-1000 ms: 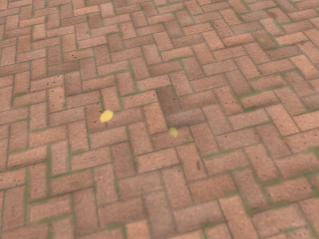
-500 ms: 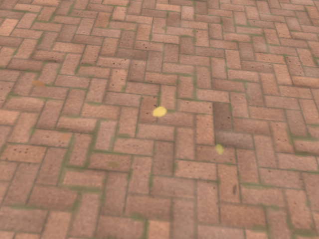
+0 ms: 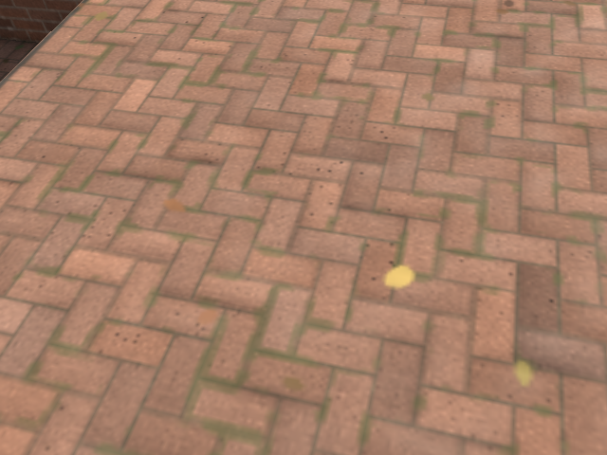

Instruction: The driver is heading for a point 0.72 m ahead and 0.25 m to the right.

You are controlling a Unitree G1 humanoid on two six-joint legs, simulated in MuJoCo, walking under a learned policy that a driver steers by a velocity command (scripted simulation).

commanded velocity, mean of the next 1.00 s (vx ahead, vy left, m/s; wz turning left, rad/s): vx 0.49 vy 0.00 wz -0.29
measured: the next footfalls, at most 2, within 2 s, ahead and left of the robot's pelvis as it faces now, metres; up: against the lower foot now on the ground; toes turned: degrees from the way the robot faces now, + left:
left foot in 0.28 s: +0.32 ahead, +0.11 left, +0.00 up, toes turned +2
right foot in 0.84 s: +0.58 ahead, -0.08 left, +0.00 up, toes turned -20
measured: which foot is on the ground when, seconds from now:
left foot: up 0.00-0.26, down 0.28-0.84, up 0.86-1.00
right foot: down 0.00-0.30, up 0.32-0.82, down 0.84-1.00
